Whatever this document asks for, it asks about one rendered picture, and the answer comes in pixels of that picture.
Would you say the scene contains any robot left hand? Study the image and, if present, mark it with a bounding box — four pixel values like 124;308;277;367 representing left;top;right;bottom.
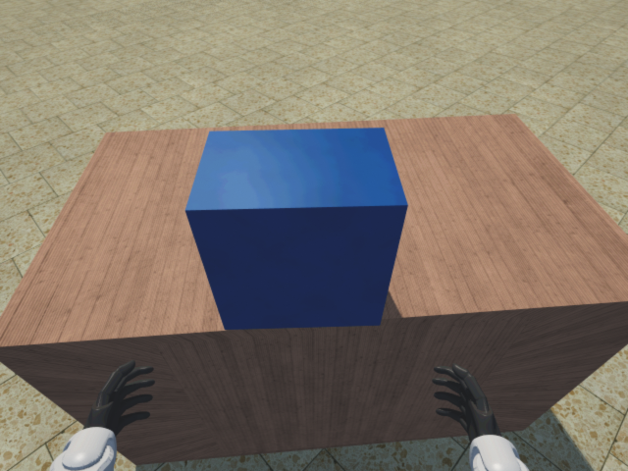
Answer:
83;360;155;437

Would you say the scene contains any right robot forearm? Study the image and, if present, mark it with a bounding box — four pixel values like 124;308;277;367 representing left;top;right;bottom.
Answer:
469;435;529;471

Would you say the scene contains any carton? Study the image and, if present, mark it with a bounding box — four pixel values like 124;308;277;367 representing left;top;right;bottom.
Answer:
185;128;408;330

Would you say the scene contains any pedestal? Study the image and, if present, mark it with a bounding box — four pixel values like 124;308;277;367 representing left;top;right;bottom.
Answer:
0;114;628;465

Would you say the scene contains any robot right hand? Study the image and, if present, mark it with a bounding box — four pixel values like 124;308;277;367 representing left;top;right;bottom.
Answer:
432;363;502;444

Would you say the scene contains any left robot forearm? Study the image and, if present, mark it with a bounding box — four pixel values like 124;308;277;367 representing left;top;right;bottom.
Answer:
50;427;117;471

